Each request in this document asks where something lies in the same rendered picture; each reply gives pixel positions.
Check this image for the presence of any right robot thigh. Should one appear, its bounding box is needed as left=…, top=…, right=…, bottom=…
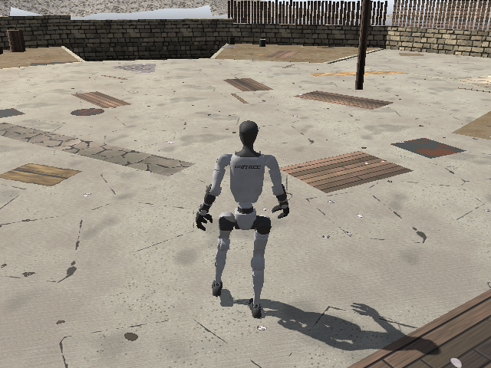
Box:
left=251, top=215, right=271, bottom=271

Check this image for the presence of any right robot upper arm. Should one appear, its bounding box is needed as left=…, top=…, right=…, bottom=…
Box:
left=263, top=154, right=284, bottom=196

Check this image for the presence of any left robot upper arm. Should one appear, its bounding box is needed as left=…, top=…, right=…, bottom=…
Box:
left=209, top=153, right=232, bottom=196

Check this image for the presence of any robot left hand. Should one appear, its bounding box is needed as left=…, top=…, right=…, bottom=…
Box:
left=196, top=212, right=213, bottom=231

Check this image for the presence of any left robot forearm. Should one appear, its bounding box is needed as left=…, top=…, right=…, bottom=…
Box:
left=198, top=184, right=216, bottom=215

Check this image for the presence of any robot head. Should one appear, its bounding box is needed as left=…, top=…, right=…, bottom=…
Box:
left=235, top=120, right=261, bottom=157

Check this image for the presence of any robot right hand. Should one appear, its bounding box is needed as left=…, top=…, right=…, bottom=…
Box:
left=272, top=205, right=289, bottom=219

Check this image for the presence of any right robot forearm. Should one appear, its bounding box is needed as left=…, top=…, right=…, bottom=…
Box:
left=276, top=184, right=288, bottom=209

